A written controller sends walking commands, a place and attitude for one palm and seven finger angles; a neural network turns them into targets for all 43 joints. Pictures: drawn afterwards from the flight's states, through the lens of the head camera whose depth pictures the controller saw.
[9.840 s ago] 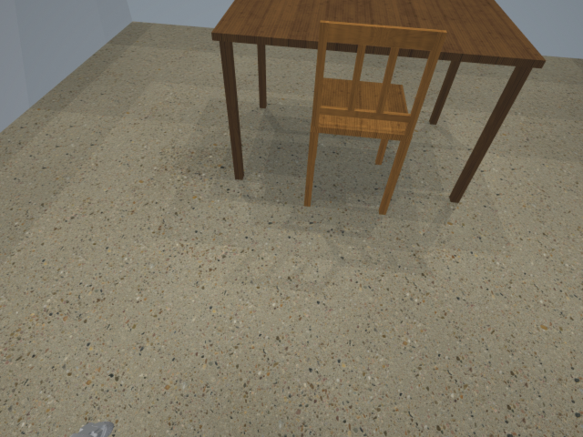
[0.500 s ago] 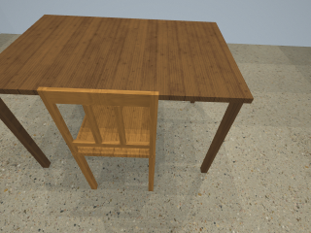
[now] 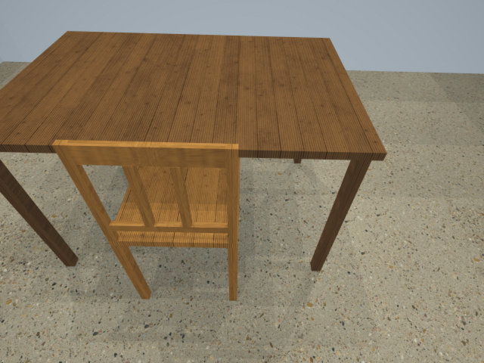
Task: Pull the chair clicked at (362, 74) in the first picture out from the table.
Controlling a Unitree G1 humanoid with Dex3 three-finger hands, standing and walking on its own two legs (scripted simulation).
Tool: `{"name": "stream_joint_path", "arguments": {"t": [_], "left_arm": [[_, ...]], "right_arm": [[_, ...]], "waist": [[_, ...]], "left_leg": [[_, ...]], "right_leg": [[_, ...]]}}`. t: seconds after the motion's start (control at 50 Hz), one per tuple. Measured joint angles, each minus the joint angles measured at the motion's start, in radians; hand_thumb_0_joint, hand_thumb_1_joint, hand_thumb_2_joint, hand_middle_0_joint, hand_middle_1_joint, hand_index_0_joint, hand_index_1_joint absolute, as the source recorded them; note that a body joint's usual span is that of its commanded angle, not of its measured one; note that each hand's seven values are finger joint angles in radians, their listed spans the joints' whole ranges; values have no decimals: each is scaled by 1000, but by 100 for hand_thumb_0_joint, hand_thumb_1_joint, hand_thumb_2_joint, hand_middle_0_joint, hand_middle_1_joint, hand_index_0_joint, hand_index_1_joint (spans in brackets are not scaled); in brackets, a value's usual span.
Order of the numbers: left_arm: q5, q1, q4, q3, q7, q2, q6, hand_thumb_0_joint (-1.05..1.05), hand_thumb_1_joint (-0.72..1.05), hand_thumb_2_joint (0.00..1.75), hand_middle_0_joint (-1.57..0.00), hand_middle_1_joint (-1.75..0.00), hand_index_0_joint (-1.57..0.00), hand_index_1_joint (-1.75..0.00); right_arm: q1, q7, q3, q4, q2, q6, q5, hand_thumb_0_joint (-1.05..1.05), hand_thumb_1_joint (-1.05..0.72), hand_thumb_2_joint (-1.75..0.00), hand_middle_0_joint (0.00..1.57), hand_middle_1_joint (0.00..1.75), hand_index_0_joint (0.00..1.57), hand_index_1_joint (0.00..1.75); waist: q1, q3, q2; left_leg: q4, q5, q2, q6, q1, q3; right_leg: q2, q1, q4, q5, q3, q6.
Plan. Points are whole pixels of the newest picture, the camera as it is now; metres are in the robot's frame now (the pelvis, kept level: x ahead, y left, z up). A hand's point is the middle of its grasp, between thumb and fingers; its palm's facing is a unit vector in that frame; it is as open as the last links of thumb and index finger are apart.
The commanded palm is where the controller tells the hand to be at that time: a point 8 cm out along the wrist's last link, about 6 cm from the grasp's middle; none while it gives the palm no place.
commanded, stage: look again from close up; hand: left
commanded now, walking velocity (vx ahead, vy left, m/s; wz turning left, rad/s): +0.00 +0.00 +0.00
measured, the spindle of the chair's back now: (140, 196) +0.52 +0.29 -0.11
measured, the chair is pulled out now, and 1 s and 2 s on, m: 0.00 0.00 0.00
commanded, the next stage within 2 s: shuffle to correct the standing spot in 1.08 s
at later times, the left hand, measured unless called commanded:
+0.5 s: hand out of the picture -0.02 +0.14 -0.17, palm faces +0.04 -0.99 -0.16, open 7.4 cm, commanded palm none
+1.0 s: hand out of the picture -0.01 +0.14 -0.17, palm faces +0.04 -0.98 -0.17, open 7.4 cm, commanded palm none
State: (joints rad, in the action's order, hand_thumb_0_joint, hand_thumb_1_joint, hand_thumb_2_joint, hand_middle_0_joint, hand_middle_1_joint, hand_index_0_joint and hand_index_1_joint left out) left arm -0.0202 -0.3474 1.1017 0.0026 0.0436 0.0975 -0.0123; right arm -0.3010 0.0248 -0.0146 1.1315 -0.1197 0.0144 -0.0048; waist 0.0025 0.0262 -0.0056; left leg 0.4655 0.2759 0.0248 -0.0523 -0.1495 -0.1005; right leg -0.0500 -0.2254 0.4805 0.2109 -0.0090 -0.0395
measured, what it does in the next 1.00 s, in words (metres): stands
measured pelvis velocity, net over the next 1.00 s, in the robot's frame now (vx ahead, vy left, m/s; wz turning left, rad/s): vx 0.00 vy -0.01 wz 0.01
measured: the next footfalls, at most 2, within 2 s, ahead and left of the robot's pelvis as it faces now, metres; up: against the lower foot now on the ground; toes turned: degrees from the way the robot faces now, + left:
none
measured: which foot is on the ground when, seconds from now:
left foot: down 0.00-1.00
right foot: down 0.00-1.00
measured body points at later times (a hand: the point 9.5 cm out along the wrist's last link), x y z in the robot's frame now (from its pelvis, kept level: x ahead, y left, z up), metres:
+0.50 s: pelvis +0.00 -0.01 +0.00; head +0.00 -0.01 +0.45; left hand -0.02 +0.19 -0.16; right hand -0.03 -0.22 -0.16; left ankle -0.01 +0.08 -0.74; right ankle +0.03 -0.15 -0.74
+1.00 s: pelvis +0.00 -0.01 +0.00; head +0.01 -0.02 +0.45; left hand -0.02 +0.20 -0.16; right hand -0.01 -0.22 -0.16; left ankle -0.01 +0.08 -0.74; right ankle +0.03 -0.15 -0.74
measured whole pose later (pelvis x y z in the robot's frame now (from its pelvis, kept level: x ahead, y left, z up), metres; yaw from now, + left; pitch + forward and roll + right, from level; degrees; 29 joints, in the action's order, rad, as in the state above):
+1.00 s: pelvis +0.00 -0.01 +0.00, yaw +0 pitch -1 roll +0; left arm -0.02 -0.32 1.11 0.01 0.04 0.12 -0.02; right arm -0.30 0.02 -0.01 1.14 -0.12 0.02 -0.01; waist 0.00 0.04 0.00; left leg 0.43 0.25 0.01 -0.03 -0.16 -0.09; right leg -0.03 -0.23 0.45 0.19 0.01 -0.02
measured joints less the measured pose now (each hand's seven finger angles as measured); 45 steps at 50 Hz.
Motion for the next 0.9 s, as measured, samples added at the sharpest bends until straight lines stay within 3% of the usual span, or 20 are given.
{"name": "stream_joint_path", "arguments": {"t": [0.9], "left_arm": [[2, 21, 5, 4, -7, 17, -5, 1, 91, 90, -20, -30, -20, -30]], "right_arm": [[-1, -3, 4, 12, 6, -1, -2, 0, -91, -90, 20, 30, 20, 30]], "waist": [[3, 10, 1]], "left_leg": [[-28, -21, -19, 22, -11, 12]], "right_leg": [[19, -7, -31, -18, 14, 21]]}}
